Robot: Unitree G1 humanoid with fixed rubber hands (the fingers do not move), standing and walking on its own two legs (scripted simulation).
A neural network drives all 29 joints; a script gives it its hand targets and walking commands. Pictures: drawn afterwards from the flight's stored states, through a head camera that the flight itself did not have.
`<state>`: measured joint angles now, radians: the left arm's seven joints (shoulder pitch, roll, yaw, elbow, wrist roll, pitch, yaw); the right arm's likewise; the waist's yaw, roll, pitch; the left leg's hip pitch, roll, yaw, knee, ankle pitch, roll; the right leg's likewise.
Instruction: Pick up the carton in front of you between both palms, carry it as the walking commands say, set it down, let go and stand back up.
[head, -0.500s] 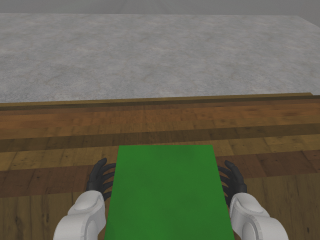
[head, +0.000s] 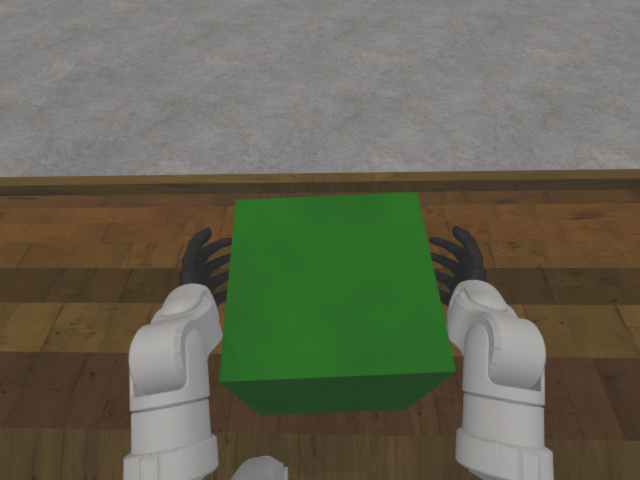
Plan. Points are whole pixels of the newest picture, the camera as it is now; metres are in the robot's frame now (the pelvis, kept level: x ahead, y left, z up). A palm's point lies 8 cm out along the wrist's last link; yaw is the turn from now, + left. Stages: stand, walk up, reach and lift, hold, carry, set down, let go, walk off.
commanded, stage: carry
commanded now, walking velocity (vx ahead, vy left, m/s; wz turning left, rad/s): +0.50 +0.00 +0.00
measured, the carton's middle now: (330, 316) +0.33 +0.01 +0.01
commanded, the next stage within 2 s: none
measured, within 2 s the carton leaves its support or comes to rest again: neither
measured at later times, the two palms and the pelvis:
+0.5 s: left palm (253, 138) +0.65 +0.15 +0.06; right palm (432, 143) +0.62 -0.16 +0.06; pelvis +0.31 +0.02 -0.03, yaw -1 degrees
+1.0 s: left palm (296, 135) +0.98 +0.12 -0.19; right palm (406, 136) +0.99 -0.19 -0.20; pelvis +0.66 -0.04 -0.26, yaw -2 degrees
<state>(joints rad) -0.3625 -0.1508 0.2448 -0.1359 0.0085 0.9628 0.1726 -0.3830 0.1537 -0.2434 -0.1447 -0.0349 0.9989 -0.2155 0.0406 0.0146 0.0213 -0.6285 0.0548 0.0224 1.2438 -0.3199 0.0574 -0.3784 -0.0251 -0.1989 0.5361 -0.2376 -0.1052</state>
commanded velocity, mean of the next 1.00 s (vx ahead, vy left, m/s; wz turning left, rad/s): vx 0.50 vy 0.00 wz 0.00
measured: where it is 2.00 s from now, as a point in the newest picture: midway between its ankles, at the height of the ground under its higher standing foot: (357, 259)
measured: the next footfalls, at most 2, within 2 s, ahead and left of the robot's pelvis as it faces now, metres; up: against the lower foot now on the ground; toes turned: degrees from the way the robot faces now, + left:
left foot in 0.24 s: +0.27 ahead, +0.10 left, +0.00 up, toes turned +4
right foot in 0.66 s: +0.54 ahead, -0.07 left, -0.16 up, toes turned -4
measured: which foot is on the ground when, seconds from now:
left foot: up 0.00-0.22, down 0.24-0.68, up 0.70-1.00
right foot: down 0.00-0.26, up 0.28-0.64, down 0.66-1.00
